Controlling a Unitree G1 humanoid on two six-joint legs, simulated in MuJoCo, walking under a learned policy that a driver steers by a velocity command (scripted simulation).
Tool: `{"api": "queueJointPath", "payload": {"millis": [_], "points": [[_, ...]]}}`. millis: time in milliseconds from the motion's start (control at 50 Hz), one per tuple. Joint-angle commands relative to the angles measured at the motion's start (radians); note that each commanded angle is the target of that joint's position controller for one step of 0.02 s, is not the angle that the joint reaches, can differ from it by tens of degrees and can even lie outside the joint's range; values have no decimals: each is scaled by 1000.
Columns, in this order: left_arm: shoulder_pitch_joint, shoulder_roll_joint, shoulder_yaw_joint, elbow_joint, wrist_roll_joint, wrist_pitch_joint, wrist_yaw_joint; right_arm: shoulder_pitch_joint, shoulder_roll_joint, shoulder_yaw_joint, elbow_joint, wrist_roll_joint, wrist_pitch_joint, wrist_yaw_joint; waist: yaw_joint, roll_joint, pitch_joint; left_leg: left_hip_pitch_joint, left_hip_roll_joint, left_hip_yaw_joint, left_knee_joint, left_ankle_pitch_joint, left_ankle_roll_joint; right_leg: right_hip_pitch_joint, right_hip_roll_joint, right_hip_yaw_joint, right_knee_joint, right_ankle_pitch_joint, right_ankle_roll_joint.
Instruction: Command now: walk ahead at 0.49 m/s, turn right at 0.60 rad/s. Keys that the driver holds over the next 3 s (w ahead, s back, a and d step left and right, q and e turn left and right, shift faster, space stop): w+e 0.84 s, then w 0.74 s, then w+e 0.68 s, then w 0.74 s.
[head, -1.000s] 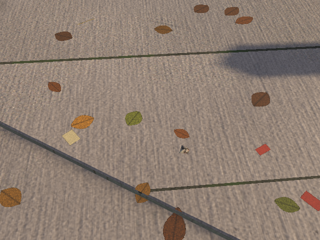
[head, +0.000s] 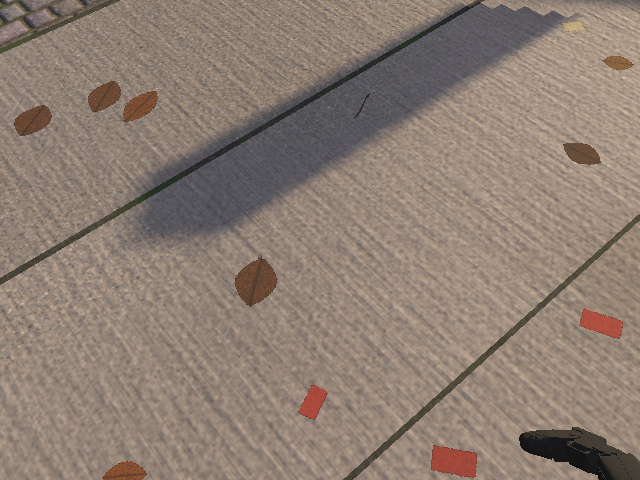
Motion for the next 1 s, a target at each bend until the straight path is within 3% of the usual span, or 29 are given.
{"api": "queueJointPath", "payload": {"millis": [20,40,60,80,100,120,140,160,240,300,360,420,460,500,520,540,560,580,600,620,640,680,720,780,880,940,1000], "points": [[-101,215,50,-63,1,-28,3,271,-159,-53,-5,16,-24,-35,-211,-158,-178,571,-104,7,-128,16,76,-203,-203,61,372,1380,-15],[-147,196,48,-84,-1,-38,2,466,-214,-76,37,5,-35,-51,-308,-106,-293,834,14,-121,-225,-29,102,-330,-150,35,642,1115,11],[-83,84,30,-146,-29,-40,-5,509,-339,-113,38,-16,-40,-56,-252,232,-443,1032,335,-610,-377,-196,203,-582,47,-73,1052,284,55],[-59,122,31,-142,5,-39,-14,384,-287,-101,18,-3,-32,-52,-165,243,-440,963,385,-876,-500,-105,227,-666,42,-12,1184,-15,31],[-75,123,33,-128,14,-28,-16,282,-197,-84,8,7,-30,-53,-112,129,-282,821,372,-734,-495,-210,231,-710,-25,-37,1207,41,27],[-120,116,29,-122,22,-18,-20,249,-117,-66,20,7,-34,-50,-110,11,-161,715,327,-603,-514,-226,216,-737,-71,-76,1173,76,22],[-139,93,29,-125,23,-6,-27,238,-90,-61,38,0,-41,-55,-88,-4,-98,647,289,-498,-541,-209,190,-751,-102,-83,1137,80,22],[-141,79,27,-132,27,8,-32,248,-77,-58,59,-1,-50,-57,-73,26,-57,574,270,-407,-566,-118,187,-737,-115,-90,1151,66,30],[-235,57,22,-187,28,44,-42,281,-73,-63,117,18,-99,-37,-44,35,-3,531,260,-178,-675,83,169,-798,-160,-92,1050,109,39],[-325,50,13,-225,30,48,-65,273,-101,-69,123,11,-104,-35,-56,48,0,565,217,-6,-698,186,155,-806,-164,-152,821,217,66],[-416,35,3,-251,25,41,-84,289,-139,-79,128,17,-102,-36,-78,54,-7,600,202,101,-687,249,122,-735,-163,-212,604,332,61],[-487,46,6,-270,32,40,-94,344,-168,-88,142,21,-86,-44,-112,61,12,689,230,135,-674,271,99,-705,-147,-273,485,297,38],[-490,62,15,-274,42,42,-89,372,-192,-93,156,21,-67,-50,-112,67,10,776,245,163,-585,481,87,-682,-109,-306,439,204,9],[-382,85,32,-246,47,37,-75,385,-233,-100,163,22,-45,-54,-58,74,-59,827,252,191,-354,799,78,-557,-30,-333,397,94,-32],[-232,99,47,-196,50,26,-63,369,-240,-100,154,27,-33,-54,13,42,-137,775,232,213,-140,792,64,-380,15,-332,323,123,-55],[-66,161,73,-146,57,23,-46,374,-208,-89,130,15,-30,-54,79,-43,-242,579,209,214,148,528,33,-124,-77,-168,295,29,-86],[-107,285,100,-164,42,26,-31,390,-80,-63,52,13,-32,-35,-5,-289,-283,146,37,175,476,-301,-31,119,-358,351,205,-62,-193],[-74,287,105,-194,16,30,-28,295,-154,-74,16,8,-37,-34,55,-174,-354,24,-14,-44,599,-322,-38,157,-423,606,85,32,-250],[-94,252,98,-170,14,30,-19,216,-154,-72,-6,22,-49,-30,43,-100,-236,-37,40,-85,583,-200,-27,93,-401,431,88,183,-234],[-123,202,85,-157,8,23,-13,225,-138,-61,6,24,-61,-34,2,-48,-146,6,76,-82,488,-120,-23,-37,-367,312,97,354,-207],[-158,169,75,-156,8,14,-10,231,-138,-61,16,14,-60,-36,-36,-19,-112,67,96,-88,419,-107,-25,-129,-314,236,94,454,-175],[-194,128,57,-157,0,-3,-11,273,-137,-59,30,-9,-28,-33,-85,-33,-115,164,103,-95,355,-114,-44,-233,-262,155,68,574,-160],[-165,136,58,-138,-5,-18,-14,258,-118,-54,26,-14,-5,-27,-91,-23,-102,159,95,-81,291,-102,-60,-268,-234,125,44,593,-166],[-111,154,63,-116,0,-21,-13,151,-103,-47,-5,-12,3,-23,-62,-33,-50,85,87,-69,171,14,-74,-282,-207,119,5,523,-152],[-23,148,60,-74,-2,-23,-9,-14,-92,-35,-48,-3,-7,-16,2,-69,-22,61,50,-60,-69,188,-66,-206,-187,107,30,561,-114],[19,143,53,-48,4,-24,-2,-80,-89,-31,-69,6,-20,-10,32,-76,-9,111,25,-42,-171,222,-36,-159,-210,114,50,624,-97],[-16,167,53,-38,10,-26,6,-21,-114,-42,-59,7,-31,-14,-11,-92,-3,262,-9,-41,-269,154,17,-145,-235,116,93,731,-55]]}}
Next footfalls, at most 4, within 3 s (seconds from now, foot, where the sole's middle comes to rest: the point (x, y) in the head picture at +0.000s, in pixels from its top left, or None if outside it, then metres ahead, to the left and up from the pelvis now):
0.02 left None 0.24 0.11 -0.72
0.52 right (458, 461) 0.46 -0.17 -0.72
1.06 left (454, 298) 0.82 -0.19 -0.72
1.58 right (585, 261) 0.94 -0.50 -0.72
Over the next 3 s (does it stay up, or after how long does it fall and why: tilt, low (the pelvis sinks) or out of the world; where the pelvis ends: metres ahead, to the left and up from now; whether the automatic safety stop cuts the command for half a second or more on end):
stays up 1.31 -0.88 0.05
